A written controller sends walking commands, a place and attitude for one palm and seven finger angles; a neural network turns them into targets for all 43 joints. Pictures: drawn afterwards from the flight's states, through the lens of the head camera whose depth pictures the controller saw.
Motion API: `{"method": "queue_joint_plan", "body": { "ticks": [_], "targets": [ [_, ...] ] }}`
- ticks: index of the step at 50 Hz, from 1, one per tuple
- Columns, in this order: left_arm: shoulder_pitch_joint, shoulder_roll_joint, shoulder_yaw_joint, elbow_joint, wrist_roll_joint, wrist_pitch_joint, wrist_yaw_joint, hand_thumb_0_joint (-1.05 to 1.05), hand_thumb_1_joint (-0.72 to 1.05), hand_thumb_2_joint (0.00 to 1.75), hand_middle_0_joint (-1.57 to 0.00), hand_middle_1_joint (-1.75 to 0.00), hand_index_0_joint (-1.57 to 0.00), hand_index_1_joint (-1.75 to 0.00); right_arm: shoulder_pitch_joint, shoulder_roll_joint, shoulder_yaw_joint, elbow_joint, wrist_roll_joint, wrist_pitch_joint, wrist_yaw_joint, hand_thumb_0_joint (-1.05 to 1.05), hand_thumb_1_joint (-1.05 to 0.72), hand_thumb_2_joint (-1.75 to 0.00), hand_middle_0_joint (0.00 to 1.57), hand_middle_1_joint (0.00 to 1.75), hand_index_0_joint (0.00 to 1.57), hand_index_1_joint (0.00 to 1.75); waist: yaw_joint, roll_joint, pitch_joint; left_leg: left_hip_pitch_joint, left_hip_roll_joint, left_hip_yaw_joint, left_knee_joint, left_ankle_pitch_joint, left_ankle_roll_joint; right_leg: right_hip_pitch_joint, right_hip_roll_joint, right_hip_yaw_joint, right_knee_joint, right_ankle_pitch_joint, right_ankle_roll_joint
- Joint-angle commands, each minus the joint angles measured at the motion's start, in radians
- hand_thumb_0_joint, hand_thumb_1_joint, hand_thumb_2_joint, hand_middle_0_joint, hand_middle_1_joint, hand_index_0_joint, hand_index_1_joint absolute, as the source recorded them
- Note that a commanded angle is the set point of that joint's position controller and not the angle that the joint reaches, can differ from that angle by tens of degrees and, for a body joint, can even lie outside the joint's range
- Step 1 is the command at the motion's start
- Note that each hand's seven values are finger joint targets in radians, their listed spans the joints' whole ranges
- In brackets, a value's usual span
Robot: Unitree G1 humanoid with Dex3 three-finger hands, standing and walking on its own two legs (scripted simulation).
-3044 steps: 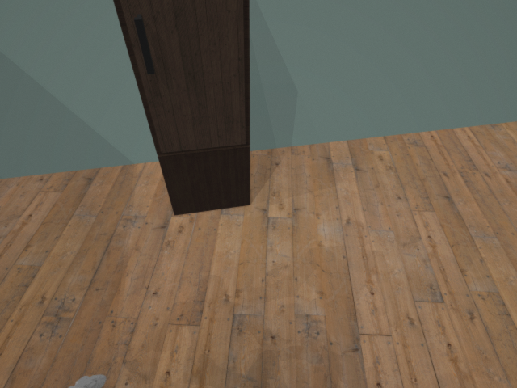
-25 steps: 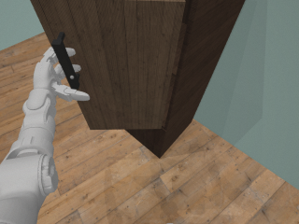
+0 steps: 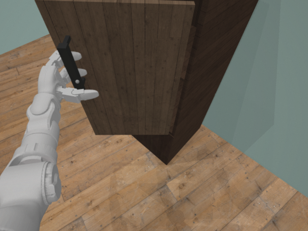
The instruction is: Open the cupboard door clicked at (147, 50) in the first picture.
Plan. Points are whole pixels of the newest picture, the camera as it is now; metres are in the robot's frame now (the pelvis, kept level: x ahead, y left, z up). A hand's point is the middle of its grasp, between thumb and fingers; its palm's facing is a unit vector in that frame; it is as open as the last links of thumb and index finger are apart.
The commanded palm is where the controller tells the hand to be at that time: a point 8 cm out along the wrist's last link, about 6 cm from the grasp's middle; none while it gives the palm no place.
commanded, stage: close the thumb around the handle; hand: left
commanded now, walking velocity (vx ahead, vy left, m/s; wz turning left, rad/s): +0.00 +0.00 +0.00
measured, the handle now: (74, 66) +0.53 +0.20 +0.11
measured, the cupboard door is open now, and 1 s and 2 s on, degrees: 43 55 89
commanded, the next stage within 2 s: pull the door open along its arc in 0.46 s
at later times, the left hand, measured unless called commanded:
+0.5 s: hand (78, 81) +0.47 +0.18 +0.12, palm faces +0.00 -1.00 +0.00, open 5.7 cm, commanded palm +0.45 +0.23 +0.11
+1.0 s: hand (79, 100) +0.41 +0.17 +0.12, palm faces -0.06 -1.00 +0.00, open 6.1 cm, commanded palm +0.35 +0.23 +0.11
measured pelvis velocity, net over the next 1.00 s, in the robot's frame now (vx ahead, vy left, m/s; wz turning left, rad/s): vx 0.01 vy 0.00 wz -0.04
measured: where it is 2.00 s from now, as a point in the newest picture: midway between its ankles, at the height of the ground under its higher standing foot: outside the picture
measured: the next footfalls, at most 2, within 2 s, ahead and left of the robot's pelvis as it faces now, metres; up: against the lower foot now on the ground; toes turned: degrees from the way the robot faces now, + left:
none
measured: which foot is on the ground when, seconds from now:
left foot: down 0.00-1.00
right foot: down 0.00-1.00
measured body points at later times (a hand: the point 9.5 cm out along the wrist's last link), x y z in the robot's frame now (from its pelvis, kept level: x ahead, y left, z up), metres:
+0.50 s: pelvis -0.01 +0.00 +0.00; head +0.06 +0.01 +0.44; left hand +0.47 +0.23 +0.12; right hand +0.01 -0.26 -0.12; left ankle -0.01 +0.08 -0.71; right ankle -0.02 -0.08 -0.71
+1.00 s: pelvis +0.01 +0.00 +0.01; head +0.04 +0.00 +0.46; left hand +0.41 +0.22 +0.12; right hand +0.08 -0.25 -0.10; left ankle -0.01 +0.08 -0.71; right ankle -0.02 -0.08 -0.71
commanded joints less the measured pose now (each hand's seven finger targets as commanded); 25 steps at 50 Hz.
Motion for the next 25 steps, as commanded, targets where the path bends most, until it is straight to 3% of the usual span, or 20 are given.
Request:
{"method": "queue_joint_plan", "body": {
  "ticks": [1, 3, 5, 8, 10, 11, 13, 14, 17, 19, 21, 22, 24, 25],
  "targets": [
    [-0.489, 0.199, -0.001, -0.212, -0.013, -0.066, -0.014, 0.00, 0.23, 0.61, -0.35, -1.28, -0.35, -1.28, 0.096, -0.164, -0.062, -0.070, 0.003, -0.027, -0.015, 0.00, -0.90, -0.90, 0.20, 0.30, 0.20, 0.30, -0.022, 0.040, -0.361, 0.291, 0.009, -0.101, -0.041, 0.456, -0.012, 0.087, -0.017, 0.081, -0.056, 0.420, 0.034],
    [-0.486, 0.236, 0.027, -0.197, -0.008, -0.065, -0.011, 0.00, 0.34, 0.66, -0.36, -1.29, -0.36, -1.29, 0.099, -0.169, -0.063, -0.066, 0.002, -0.026, -0.017, 0.00, -0.90, -0.90, 0.20, 0.30, 0.20, 0.30, -0.016, 0.038, -0.369, 0.285, 0.011, -0.104, -0.042, 0.439, -0.014, 0.085, -0.018, 0.083, -0.055, 0.406, 0.035],
    [-0.512, 0.207, 0.000, -0.200, -0.009, -0.065, -0.011, 0.00, 0.45, 0.71, -0.37, -1.30, -0.37, -1.30, 0.095, -0.166, -0.060, -0.067, 0.002, -0.028, -0.017, 0.00, -0.90, -0.90, 0.20, 0.30, 0.20, 0.30, -0.027, 0.055, -0.360, 0.289, 0.012, -0.107, -0.046, 0.429, -0.017, 0.070, -0.018, 0.081, -0.058, 0.390, 0.035],
    [-0.494, 0.218, 0.017, -0.213, -0.006, -0.077, -0.002, 0.00, 0.62, 0.78, -0.38, -1.32, -0.38, -1.32, 0.101, -0.167, -0.064, -0.064, 0.000, -0.030, -0.015, 0.00, -0.90, -0.90, 0.20, 0.30, 0.20, 0.30, -0.013, 0.068, -0.398, 0.327, 0.017, -0.116, -0.039, 0.473, -0.024, 0.061, -0.016, 0.075, -0.049, 0.392, 0.031],
    [-0.507, 0.174, -0.018, -0.206, -0.007, -0.076, 0.001, 0.00, 0.73, 0.83, -0.39, -1.33, -0.39, -1.33, 0.100, -0.163, -0.061, -0.065, -0.001, -0.034, -0.011, 0.00, -0.90, -0.90, 0.20, 0.30, 0.20, 0.30, -0.023, 0.057, -0.381, 0.315, 0.015, -0.116, -0.039, 0.454, -0.023, 0.052, -0.013, 0.074, -0.051, 0.381, 0.033],
    [-0.513, 0.203, 0.005, -0.197, -0.003, -0.081, 0.006, 0.00, 0.79, 0.85, -0.39, -1.34, -0.39, -1.34, 0.110, -0.167, -0.064, -0.058, -0.003, -0.033, -0.013, 0.00, -0.90, -0.90, 0.20, 0.30, 0.20, 0.30, -0.025, 0.028, -0.373, 0.308, 0.017, -0.120, -0.037, 0.458, -0.020, 0.055, -0.013, 0.071, -0.050, 0.381, 0.032],
    [-0.505, 0.204, 0.002, -0.202, 0.002, -0.083, 0.007, 0.00, 0.90, 0.90, -0.40, -1.35, -0.40, -1.35, 0.108, -0.169, -0.066, -0.059, -0.001, -0.032, -0.011, 0.00, -0.90, -0.90, 0.20, 0.30, 0.20, 0.30, -0.020, 0.045, -0.396, 0.314, 0.016, -0.119, -0.038, 0.457, -0.023, 0.060, -0.013, 0.074, -0.046, 0.383, 0.032],
    [-0.514, 0.177, -0.021, -0.205, 0.002, -0.084, 0.005, 0.00, 0.90, 0.90, -0.40, -1.35, -0.40, -1.35, 0.102, -0.166, -0.065, -0.061, -0.001, -0.034, -0.012, 0.00, -0.90, -0.90, 0.20, 0.30, 0.20, 0.30, -0.025, 0.057, -0.384, 0.315, 0.016, -0.117, -0.039, 0.453, -0.024, 0.047, -0.014, 0.074, -0.049, 0.378, 0.032],
    [-0.518, 0.221, 0.012, -0.177, 0.003, -0.081, 0.010, 0.00, 0.90, 0.90, -0.40, -1.35, -0.40, -1.35, 0.111, -0.173, -0.065, -0.052, -0.002, -0.032, -0.013, 0.00, -0.90, -0.90, 0.20, 0.30, 0.20, 0.30, -0.029, 0.029, -0.366, 0.289, 0.017, -0.119, -0.042, 0.420, -0.020, 0.050, -0.014, 0.076, -0.052, 0.362, 0.033],
    [-0.526, 0.226, 0.015, -0.189, 0.008, -0.084, 0.007, 0.00, 0.90, 0.90, -0.40, -1.35, -0.40, -1.35, 0.111, -0.172, -0.066, -0.054, -0.002, -0.034, -0.014, 0.00, -0.90, -0.90, 0.20, 0.30, 0.20, 0.30, -0.022, 0.051, -0.380, 0.298, 0.016, -0.118, -0.043, 0.419, -0.022, 0.051, -0.015, 0.076, -0.051, 0.356, 0.031],
    [-0.536, 0.182, -0.022, -0.190, 0.005, -0.085, 0.005, 0.00, 0.90, 0.90, -0.40, -1.35, -0.40, -1.35, 0.111, -0.167, -0.063, -0.056, -0.002, -0.035, -0.013, 0.00, -0.90, -0.90, 0.20, 0.30, 0.20, 0.30, -0.031, 0.078, -0.369, 0.321, 0.017, -0.123, -0.039, 0.442, -0.023, 0.026, -0.013, 0.072, -0.051, 0.354, 0.028],
    [-0.523, 0.176, -0.021, -0.173, 0.003, -0.081, 0.005, 0.00, 0.90, 0.90, -0.40, -1.35, -0.40, -1.35, 0.109, -0.167, -0.064, -0.053, -0.002, -0.037, -0.013, 0.00, -0.90, -0.90, 0.20, 0.30, 0.20, 0.30, -0.032, 0.058, -0.360, 0.314, 0.018, -0.124, -0.040, 0.424, -0.024, 0.017, -0.011, 0.070, -0.053, 0.340, 0.031],
    [-0.524, 0.225, 0.011, -0.178, 0.007, -0.083, 0.009, 0.00, 0.90, 0.90, -0.40, -1.35, -0.40, -1.35, 0.112, -0.174, -0.064, -0.054, -0.002, -0.035, -0.014, 0.00, -0.90, -0.90, 0.20, 0.30, 0.20, 0.30, -0.024, 0.047, -0.368, 0.288, 0.016, -0.122, -0.045, 0.396, -0.022, 0.040, -0.013, 0.076, -0.053, 0.333, 0.031],
    [-0.529, 0.216, 0.006, -0.184, 0.007, -0.083, 0.010, 0.00, 0.90, 0.90, -0.40, -1.35, -0.40, -1.35, 0.111, -0.171, -0.064, -0.056, -0.002, -0.037, -0.014, 0.00, -0.90, -0.90, 0.20, 0.30, 0.20, 0.30, -0.024, 0.058, -0.374, 0.294, 0.015, -0.120, -0.046, 0.408, -0.022, 0.046, -0.014, 0.076, -0.053, 0.345, 0.030]
  ]
}}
